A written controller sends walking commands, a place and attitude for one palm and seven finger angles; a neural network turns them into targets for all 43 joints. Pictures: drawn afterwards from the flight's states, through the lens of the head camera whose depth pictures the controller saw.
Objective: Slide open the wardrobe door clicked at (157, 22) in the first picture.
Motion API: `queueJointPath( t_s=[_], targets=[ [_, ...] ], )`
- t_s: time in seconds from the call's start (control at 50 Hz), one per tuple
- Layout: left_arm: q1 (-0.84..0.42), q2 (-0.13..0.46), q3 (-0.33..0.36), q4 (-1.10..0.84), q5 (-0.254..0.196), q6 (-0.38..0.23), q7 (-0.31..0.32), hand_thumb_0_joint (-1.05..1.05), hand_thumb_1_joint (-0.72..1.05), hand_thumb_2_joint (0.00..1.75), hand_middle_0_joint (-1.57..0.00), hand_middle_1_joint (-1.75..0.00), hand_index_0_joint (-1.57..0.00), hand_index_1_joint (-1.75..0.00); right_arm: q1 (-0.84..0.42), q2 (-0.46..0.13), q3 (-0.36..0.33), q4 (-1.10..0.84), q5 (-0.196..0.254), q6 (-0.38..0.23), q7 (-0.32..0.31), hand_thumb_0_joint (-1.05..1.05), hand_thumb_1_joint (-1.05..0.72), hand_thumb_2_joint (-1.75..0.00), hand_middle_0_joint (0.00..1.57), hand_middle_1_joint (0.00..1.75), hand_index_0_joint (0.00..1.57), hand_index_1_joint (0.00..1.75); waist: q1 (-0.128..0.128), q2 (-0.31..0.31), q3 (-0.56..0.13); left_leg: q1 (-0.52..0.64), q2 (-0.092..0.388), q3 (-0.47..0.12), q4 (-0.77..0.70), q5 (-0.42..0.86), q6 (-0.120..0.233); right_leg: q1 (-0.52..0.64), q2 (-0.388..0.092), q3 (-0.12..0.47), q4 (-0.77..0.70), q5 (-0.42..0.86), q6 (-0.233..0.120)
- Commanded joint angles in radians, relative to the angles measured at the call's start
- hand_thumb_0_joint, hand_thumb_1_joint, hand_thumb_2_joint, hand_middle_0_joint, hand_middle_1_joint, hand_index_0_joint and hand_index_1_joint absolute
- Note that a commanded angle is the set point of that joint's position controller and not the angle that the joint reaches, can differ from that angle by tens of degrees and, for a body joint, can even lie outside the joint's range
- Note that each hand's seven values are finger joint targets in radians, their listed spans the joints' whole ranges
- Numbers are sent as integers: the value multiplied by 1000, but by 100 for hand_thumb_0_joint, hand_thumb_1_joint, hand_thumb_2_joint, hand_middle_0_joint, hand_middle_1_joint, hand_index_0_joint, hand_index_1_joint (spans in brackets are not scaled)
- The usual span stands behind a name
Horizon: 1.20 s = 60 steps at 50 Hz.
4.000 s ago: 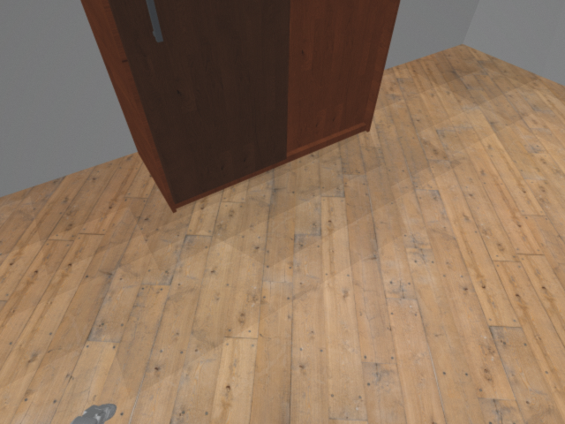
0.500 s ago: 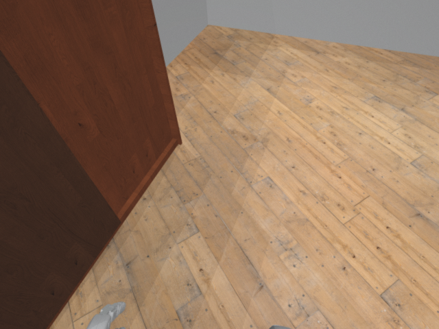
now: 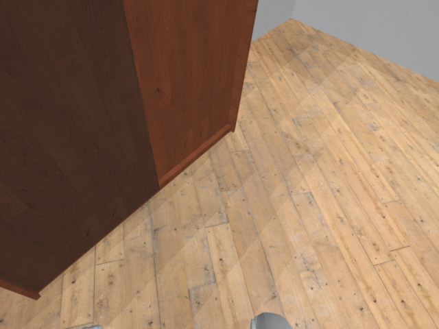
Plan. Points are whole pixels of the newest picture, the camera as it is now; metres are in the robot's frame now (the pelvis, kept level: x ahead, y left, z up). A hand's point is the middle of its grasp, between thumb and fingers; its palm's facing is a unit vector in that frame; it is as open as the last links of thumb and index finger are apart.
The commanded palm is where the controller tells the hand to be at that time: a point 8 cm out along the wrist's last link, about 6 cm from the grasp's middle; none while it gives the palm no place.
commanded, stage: turn to face it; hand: left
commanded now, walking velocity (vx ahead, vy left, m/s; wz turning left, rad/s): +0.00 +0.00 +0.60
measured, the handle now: out of the picture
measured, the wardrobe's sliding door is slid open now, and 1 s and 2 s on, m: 0.00 0.00 0.00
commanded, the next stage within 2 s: take the last steps up to it in 1.36 s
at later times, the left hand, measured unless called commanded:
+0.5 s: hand out of the picture +0.01 +0.15 -0.14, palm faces +0.31 -0.90 -0.30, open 7.4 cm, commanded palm none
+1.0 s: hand out of the picture -0.15 +0.19 -0.18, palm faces +0.62 -0.74 -0.25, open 7.4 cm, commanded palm none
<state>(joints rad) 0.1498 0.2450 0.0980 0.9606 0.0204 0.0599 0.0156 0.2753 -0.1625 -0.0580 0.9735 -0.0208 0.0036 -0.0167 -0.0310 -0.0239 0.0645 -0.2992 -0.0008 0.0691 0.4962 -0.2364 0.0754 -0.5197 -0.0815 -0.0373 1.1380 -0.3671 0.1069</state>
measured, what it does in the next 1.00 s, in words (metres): steps on the spot, turning left: right foot, then left foot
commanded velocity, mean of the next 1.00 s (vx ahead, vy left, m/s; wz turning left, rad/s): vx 0.00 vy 0.00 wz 0.57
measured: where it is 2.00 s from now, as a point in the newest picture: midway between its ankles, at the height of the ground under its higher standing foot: outside the picture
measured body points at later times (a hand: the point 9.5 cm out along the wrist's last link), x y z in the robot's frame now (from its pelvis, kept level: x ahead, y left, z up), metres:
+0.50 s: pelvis -0.02 -0.07 +0.00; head +0.01 -0.10 +0.45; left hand -0.01 +0.19 -0.12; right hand +0.13 -0.31 -0.15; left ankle -0.07 +0.06 -0.65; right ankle +0.01 -0.17 -0.74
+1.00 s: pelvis -0.06 -0.02 +0.00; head -0.04 +0.03 +0.44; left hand -0.18 +0.23 -0.16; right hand +0.17 -0.17 -0.13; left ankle -0.13 +0.04 -0.74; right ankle +0.01 -0.17 -0.65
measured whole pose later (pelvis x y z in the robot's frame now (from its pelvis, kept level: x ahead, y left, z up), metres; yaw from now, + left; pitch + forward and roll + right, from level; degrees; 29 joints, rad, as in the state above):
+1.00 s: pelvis -0.06 -0.02 +0.00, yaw +37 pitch +1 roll -1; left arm 0.19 0.29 0.07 0.92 0.02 0.06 0.01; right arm 0.15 -0.21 -0.04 0.91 -0.01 0.02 0.00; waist 0.02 -0.04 0.10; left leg -0.23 -0.01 0.01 0.50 -0.28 0.05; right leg -0.49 -0.11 -0.05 1.13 -0.43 0.12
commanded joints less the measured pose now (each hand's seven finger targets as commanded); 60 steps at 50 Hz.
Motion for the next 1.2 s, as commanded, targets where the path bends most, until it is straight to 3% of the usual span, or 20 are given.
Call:
queueJointPath(
  t_s=[0.0,0.18,0.28,0.3,0.32,0.34,0.36,0.38,0.44,0.62,0.68,0.74,0.76,0.78,0.8,0.82,0.84,0.92,1.08,1.18],
  targets=[
    [-49,35,-2,-94,-8,-26,5,0,90,90,-20,-30,-20,-30,84,-201,-47,-41,0,-17,-14,0,-90,-90,20,30,20,30,-19,122,-154,295,252,-312,-132,557,80,-94,-7,45,-49,-9,16],
    [-59,63,-9,-131,-14,-26,11,0,90,90,-20,-30,-20,-30,-2,-252,-63,-78,-5,11,2,0,-90,-90,20,30,20,30,-17,170,-123,167,222,-449,-131,388,108,73,42,55,-325,-72,-3],
    [70,90,-4,-120,-18,-38,18,0,90,90,-20,-30,-20,-30,-98,-262,-71,-120,2,24,14,0,-90,-90,20,30,20,30,44,165,-139,-24,139,-460,-72,250,41,360,69,34,-646,97,-33],
    [106,123,4,-119,-13,-46,22,0,90,90,-20,-30,-20,-30,-102,-230,-68,-132,8,26,18,0,-90,-90,20,30,20,30,62,87,-152,-130,86,-422,-3,116,-9,485,2,87,-785,132,-55],
    [114,211,21,-129,4,-55,29,0,90,90,-20,-30,-20,-30,-86,-162,-60,-150,17,27,22,0,-90,-90,20,30,20,30,65,-198,-144,-321,-46,-240,224,-174,-92,578,-262,361,-914,44,-147],
    [75,244,16,-154,4,-49,28,0,90,90,-20,-30,-20,-30,-109,-187,-65,-167,4,29,20,0,-90,-90,20,30,20,30,65,-264,-99,-327,-82,-139,462,-339,-117,408,-419,463,-934,77,-236],
    [17,209,4,-172,1,-47,28,0,90,90,-20,-30,-20,-30,-105,-208,-71,-161,-4,37,26,0,-90,-90,20,30,20,30,34,-142,-53,-291,-40,-171,608,-291,-107,285,-381,368,-927,58,-253],
    [-33,163,5,-176,-2,-55,32,0,90,90,-20,-30,-20,-30,-88,-202,-71,-143,-6,50,30,0,-90,-90,20,30,20,30,4,-203,-43,-292,-15,-173,655,-253,-110,269,-322,316,-921,88,-226],
    [-30,111,-21,-177,-4,-68,18,0,90,90,-20,-30,-20,-30,-55,-178,-61,-106,-6,55,44,0,-90,-90,20,30,20,30,-13,-139,-9,-292,8,-105,738,-117,-142,309,-202,92,-829,304,-183],
    [137,179,-5,-122,11,-58,15,0,90,90,-20,-30,-20,-30,-219,-158,-34,-146,6,58,48,0,-90,-90,20,30,20,30,76,-192,-36,-197,41,-8,429,-209,-158,412,-276,11,-782,453,-220],
    [135,201,6,-118,14,-52,14,0,90,90,-20,-30,-20,-30,-212,-154,-26,-148,13,45,48,0,-90,-90,20,30,20,30,82,-227,-74,-109,34,27,283,-239,-140,429,-299,-11,-730,507,-219],
    [117,205,13,-112,2,-45,10,0,90,90,-20,-30,-20,-30,-110,-178,-29,-123,11,26,43,0,-90,-90,20,30,20,30,31,-177,-152,65,22,49,-4,-29,-121,420,-267,-110,-569,520,-142],
    [123,178,8,-119,-7,-40,7,0,90,90,-20,-30,-20,-30,-44,-236,-43,-106,9,15,42,0,-90,-90,20,30,20,30,-5,-31,-200,245,80,-33,-120,147,-97,299,-231,-146,-405,403,-89],
    [94,111,-8,-160,-13,-38,-1,0,90,90,-20,-30,-20,-30,3,-355,-72,-106,5,8,35,0,-90,-90,20,30,20,30,-38,297,-203,420,354,-381,-138,526,9,-30,-86,-159,-186,-153,-4],
    [31,96,-20,-185,-5,-27,5,0,90,90,-20,-30,-20,-30,72,-390,-77,-80,13,15,28,0,-90,-90,20,30,20,30,-67,307,-211,391,442,-434,-101,823,107,-87,-57,-53,-68,-306,-3],
    [18,110,-16,-184,-1,-22,6,0,90,90,-20,-30,-20,-30,61,-359,-67,-76,8,15,20,0,-90,-90,20,30,20,30,-52,203,-191,362,431,-359,-85,827,132,-86,-77,-20,-8,-253,-12],
    [3,96,-12,-163,-1,-19,11,0,90,90,-20,-30,-20,-30,23,-322,-60,-79,5,9,9,0,-90,-90,20,30,20,30,-42,280,-160,316,353,-331,-88,822,103,-86,-72,2,17,-198,-5],
    [35,108,-8,-120,-7,-25,-3,0,90,90,-20,-30,-20,-30,-74,-267,-35,-109,5,0,-1,0,-90,-90,20,30,20,30,12,182,-116,259,238,-242,-94,742,63,-53,-39,19,40,-53,10],
    [-34,91,-18,-141,-11,-22,6,0,90,90,-20,-30,-20,-30,-17,-250,-38,-96,-1,4,0,0,-90,-90,20,30,20,30,-7,147,-90,233,237,-348,-133,569,105,-4,-10,37,-140,-49,15],
    [-37,61,-29,-152,-16,-32,9,0,90,90,-20,-30,-20,-30,-31,-248,-40,-95,-7,12,0,0,-90,-90,20,30,20,30,0,177,-96,168,217,-403,-97,559,105,147,41,19,-377,-74,-10]
  ],
)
